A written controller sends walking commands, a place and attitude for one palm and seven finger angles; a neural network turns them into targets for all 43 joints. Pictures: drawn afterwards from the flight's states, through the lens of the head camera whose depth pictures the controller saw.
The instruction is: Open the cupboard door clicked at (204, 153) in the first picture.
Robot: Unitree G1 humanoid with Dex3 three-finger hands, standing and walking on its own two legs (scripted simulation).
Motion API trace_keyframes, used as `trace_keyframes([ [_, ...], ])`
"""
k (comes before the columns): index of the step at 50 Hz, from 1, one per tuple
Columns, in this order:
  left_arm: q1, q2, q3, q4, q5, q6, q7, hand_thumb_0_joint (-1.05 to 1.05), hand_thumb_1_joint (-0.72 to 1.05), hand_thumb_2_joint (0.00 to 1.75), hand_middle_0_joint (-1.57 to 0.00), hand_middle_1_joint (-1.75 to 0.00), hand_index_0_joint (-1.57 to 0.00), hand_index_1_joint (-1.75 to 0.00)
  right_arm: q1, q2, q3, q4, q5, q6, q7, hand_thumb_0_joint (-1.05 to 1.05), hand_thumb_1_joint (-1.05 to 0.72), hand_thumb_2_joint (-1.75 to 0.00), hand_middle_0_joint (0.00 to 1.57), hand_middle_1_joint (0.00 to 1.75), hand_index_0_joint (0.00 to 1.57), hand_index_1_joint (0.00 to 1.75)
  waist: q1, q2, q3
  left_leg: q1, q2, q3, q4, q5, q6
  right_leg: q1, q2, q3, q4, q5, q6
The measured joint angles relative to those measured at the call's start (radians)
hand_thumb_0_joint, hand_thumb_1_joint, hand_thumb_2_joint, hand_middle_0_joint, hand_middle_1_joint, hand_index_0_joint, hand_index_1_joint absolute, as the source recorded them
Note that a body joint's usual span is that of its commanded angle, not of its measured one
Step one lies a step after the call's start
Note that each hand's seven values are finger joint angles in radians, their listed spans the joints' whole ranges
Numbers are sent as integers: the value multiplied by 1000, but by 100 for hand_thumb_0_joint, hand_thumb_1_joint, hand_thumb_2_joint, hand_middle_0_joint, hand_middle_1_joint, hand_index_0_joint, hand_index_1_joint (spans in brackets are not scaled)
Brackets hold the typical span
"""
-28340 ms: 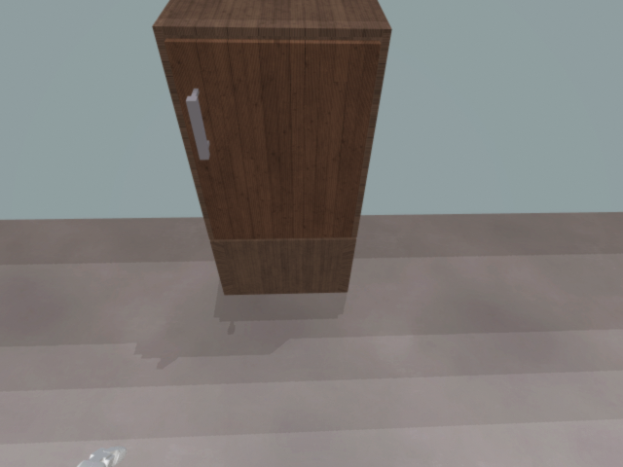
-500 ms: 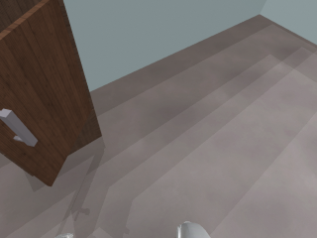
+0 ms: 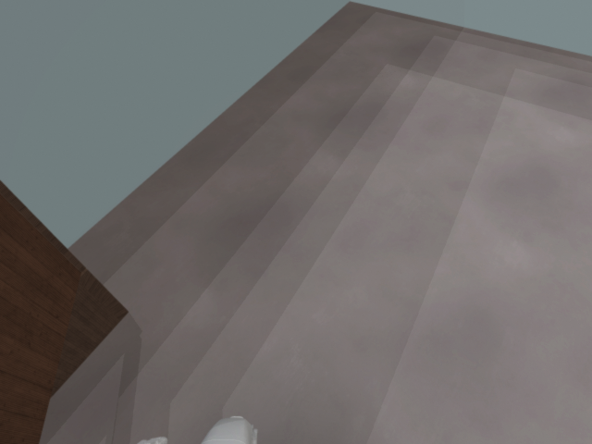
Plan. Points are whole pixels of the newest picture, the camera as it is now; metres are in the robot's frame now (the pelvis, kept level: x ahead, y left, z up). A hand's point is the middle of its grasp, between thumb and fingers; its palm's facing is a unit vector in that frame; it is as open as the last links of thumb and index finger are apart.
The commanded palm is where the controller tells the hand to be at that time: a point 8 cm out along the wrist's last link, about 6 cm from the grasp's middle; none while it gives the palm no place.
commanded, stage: walk to a spot facing it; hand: left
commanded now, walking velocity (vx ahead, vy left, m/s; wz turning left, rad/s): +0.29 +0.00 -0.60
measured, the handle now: out of the picture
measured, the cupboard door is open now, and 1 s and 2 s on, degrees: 39 39 39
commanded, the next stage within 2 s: turn to face it in 1.30 s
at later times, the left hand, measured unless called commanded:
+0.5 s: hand (203, 349) +0.28 +0.19 -0.17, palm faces -0.31 -0.94 -0.15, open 7.4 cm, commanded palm none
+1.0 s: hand (290, 265) +0.45 +0.04 -0.15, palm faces -0.45 -0.85 -0.27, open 7.2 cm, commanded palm none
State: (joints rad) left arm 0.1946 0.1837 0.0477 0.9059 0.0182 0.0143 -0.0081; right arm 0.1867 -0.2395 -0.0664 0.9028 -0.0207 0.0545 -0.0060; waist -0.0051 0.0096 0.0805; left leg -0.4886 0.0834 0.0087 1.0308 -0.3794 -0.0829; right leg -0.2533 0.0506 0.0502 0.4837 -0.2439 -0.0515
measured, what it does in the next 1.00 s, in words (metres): walks ahead, turning right: left foot, then right foot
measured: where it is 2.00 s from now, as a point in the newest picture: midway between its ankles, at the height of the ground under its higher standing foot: (403, 301)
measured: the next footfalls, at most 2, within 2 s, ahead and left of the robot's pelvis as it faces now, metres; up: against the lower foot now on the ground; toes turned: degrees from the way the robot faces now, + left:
left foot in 0.18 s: +0.09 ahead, +0.14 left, +0.00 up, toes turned -4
right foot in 0.68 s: +0.29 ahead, -0.13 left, +0.00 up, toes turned -31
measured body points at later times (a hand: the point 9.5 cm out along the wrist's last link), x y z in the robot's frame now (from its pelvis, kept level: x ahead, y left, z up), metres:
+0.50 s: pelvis +0.13 +0.03 +0.00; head +0.18 +0.04 +0.45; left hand +0.30 +0.24 -0.16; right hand +0.01 -0.18 -0.13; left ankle +0.05 +0.15 -0.74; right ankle +0.17 -0.12 -0.65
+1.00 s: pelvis +0.33 -0.12 +0.00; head +0.35 -0.16 +0.45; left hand +0.47 +0.09 -0.13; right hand +0.30 -0.37 -0.15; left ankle +0.51 +0.00 -0.65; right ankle +0.25 -0.11 -0.74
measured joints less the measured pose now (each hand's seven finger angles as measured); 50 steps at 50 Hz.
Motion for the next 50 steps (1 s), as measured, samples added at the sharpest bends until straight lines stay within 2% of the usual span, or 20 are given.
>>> trace_keyframes([
  [6,68,5,12,18,8,-7,-17,0,90,90,-20,-30,-20,-30,-22,16,1,-25,3,-30,9,1,-91,-90,20,30,20,30,41,-31,-35,76,-43,6,-230,-40,19,12,10,59,-13,-14,7],
  [9,108,17,24,29,4,-3,-19,0,90,90,-20,-30,-20,-30,-14,19,13,-46,5,-66,5,1,-91,-90,20,30,20,30,50,-41,-55,183,-61,17,-460,-9,36,-13,23,90,49,-65,22],
  [11,113,28,32,51,1,8,-23,1,90,90,-20,-30,-20,-30,-4,25,21,-52,-5,-93,-4,1,-91,-90,20,30,20,30,35,-42,-59,188,-58,29,-463,63,75,-84,26,69,238,-195,22],
  [13,109,45,42,65,10,16,-33,1,90,90,-20,-30,-20,-30,26,40,34,-54,-12,-99,-9,0,-91,-90,20,30,20,30,30,-54,-56,228,-50,61,-476,54,102,-166,1,16,446,-205,29],
  [16,89,66,50,65,19,12,-48,1,91,90,-19,-30,-19,-30,93,59,48,-38,-13,-105,-16,0,-91,-90,20,30,20,30,23,-57,-54,308,-32,96,-560,56,101,-281,-43,-42,653,-99,45],
  [20,40,75,51,42,15,7,-49,1,91,90,-19,-30,-19,-30,177,77,61,11,-7,-116,-26,0,-91,-90,20,30,20,30,19,-53,-34,395,-13,152,-633,50,90,-402,-76,-61,762,-12,49],
  [23,-6,68,44,31,12,13,-51,1,91,90,-19,-30,-19,-30,236,84,65,51,-7,-115,-27,0,-91,-90,20,30,20,30,7,-47,-21,450,-6,199,-657,22,83,-449,-90,-84,716,39,49],
  [27,-82,45,28,20,9,17,-58,1,91,90,-19,-30,-19,-30,303,87,63,96,-11,-110,-29,1,-91,-90,20,30,20,30,-25,-35,3,522,-7,257,-681,-22,65,-429,-100,-139,494,79,36],
  [30,-139,28,14,5,5,8,-59,1,91,90,-19,-30,-19,-30,343,85,63,124,-11,-104,-28,1,-91,-90,20,30,20,30,-50,-19,25,566,7,293,-662,-74,40,-362,-70,-183,319,35,0],
  [32,-159,21,10,-9,3,-8,-56,1,91,90,-19,-30,-19,-30,365,85,62,146,-8,-95,-26,1,-91,-90,20,30,20,30,-56,-12,31,574,27,312,-583,-118,25,-291,-38,-203,242,5,-32],
  [33,-159,21,7,-16,3,-23,-54,1,91,90,-19,-30,-19,-30,377,87,62,157,-4,-89,-22,1,-91,-90,20,30,20,30,-50,-18,28,560,40,317,-492,-135,20,-234,-27,-211,194,12,-50],
  [34,-155,21,7,-21,4,-39,-50,1,91,90,-19,-30,-19,-30,380,89,61,166,4,-80,-16,1,-91,-90,20,30,20,30,-40,-23,25,510,60,303,-340,-117,25,-206,-18,-205,184,9,-77],
  [35,-151,20,7,-24,-1,-53,-43,0,91,90,-19,-30,-19,-30,360,88,58,173,12,-69,-12,1,-91,-90,20,30,20,30,-32,-23,31,429,67,242,-137,-126,29,-206,-5,-197,220,-20,-93],
  [37,-130,21,4,-18,-12,-60,-26,0,91,90,-19,-30,-19,-30,296,88,48,166,16,-55,-8,1,-91,-90,20,30,20,30,-41,-27,49,263,48,114,188,-94,42,-162,11,-186,229,-66,-102],
  [39,-95,19,0,4,-16,-58,-11,0,91,90,-19,-30,-19,-30,226,85,38,139,12,-56,-7,1,-91,-90,20,30,20,30,-46,-30,47,121,47,54,303,-16,43,-98,25,-168,163,-59,-87],
  [41,-53,10,-1,31,-15,-59,-2,0,91,90,-19,-30,-19,-30,156,81,32,101,7,-63,-7,1,-91,-90,20,30,20,30,-48,-28,36,9,59,24,278,40,41,-36,38,-145,81,-40,-93],
  [44,0,18,16,56,-15,-75,9,-1,95,90,-20,-30,-20,-30,70,74,26,49,1,-72,-4,1,-91,-90,20,30,20,30,-36,-18,11,-110,71,-2,171,103,32,39,49,-112,-21,-22,-97],
  [50,109,6,7,99,-13,-94,7,-1,93,90,-20,-30,-20,-30,-50,54,19,13,4,-72,8,0,-91,-90,20,30,20,30,10,7,-27,-195,56,-5,-1,215,27,167,59,-56,-133,-44,-90],
])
